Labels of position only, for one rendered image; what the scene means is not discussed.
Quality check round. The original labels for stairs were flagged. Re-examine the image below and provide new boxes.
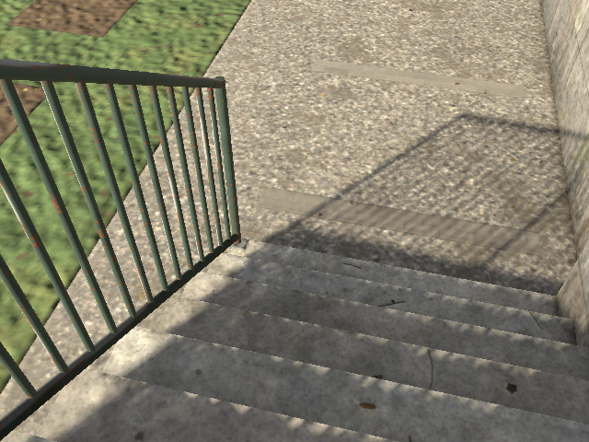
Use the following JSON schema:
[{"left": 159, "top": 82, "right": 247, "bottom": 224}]
[{"left": 0, "top": 238, "right": 589, "bottom": 442}]

